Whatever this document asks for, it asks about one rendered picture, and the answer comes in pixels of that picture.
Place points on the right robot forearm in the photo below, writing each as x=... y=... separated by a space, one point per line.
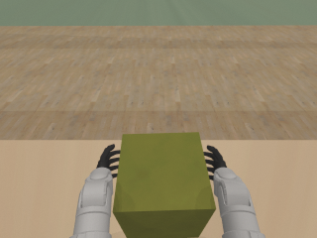
x=236 y=207

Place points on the carton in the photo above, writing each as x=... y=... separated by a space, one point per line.
x=163 y=189

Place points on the left robot hand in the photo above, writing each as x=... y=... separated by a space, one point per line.
x=105 y=160

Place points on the right robot hand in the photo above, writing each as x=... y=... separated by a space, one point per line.
x=217 y=160

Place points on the left robot forearm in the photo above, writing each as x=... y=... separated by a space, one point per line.
x=93 y=212

